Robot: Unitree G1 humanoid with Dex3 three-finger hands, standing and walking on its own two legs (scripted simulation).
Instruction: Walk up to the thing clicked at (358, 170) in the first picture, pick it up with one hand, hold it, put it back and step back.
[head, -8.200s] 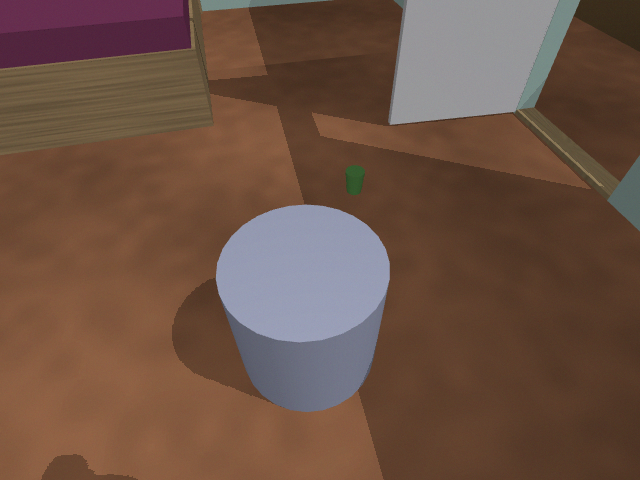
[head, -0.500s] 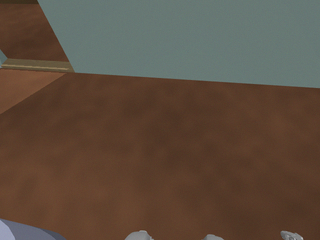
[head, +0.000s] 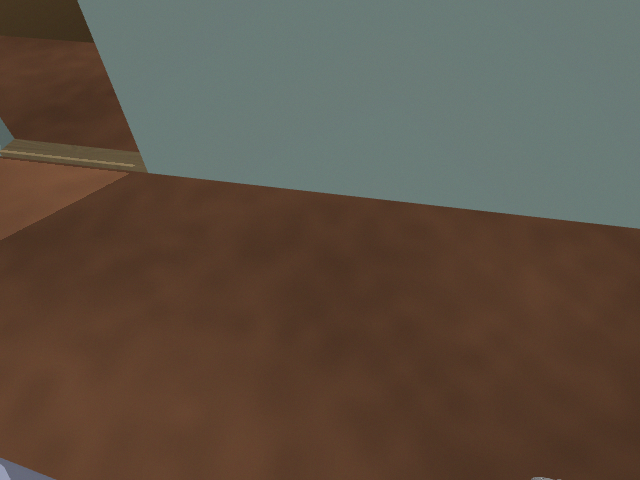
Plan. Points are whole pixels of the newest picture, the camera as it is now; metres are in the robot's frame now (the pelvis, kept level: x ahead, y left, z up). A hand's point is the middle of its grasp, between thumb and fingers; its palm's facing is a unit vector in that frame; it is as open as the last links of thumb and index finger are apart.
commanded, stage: walk up
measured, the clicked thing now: out of the picture +0.53 +1.39 -0.71
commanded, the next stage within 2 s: stand in 0.46 s
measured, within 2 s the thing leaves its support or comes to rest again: neither
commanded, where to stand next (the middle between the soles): +0.04 -0.01 m, yaw -1 degrees
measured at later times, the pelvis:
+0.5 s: pelvis -0.01 -0.01 +0.01, yaw +0 degrees
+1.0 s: pelvis +0.01 -0.01 +0.01, yaw +0 degrees
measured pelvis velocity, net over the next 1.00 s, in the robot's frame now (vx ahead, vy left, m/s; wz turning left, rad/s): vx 0.01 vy -0.01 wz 0.00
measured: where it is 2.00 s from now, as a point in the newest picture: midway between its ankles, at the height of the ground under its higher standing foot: outside the picture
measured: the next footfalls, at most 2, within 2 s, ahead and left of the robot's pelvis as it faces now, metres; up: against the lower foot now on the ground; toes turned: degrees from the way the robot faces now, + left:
none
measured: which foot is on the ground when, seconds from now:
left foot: down 0.00-1.00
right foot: down 0.00-1.00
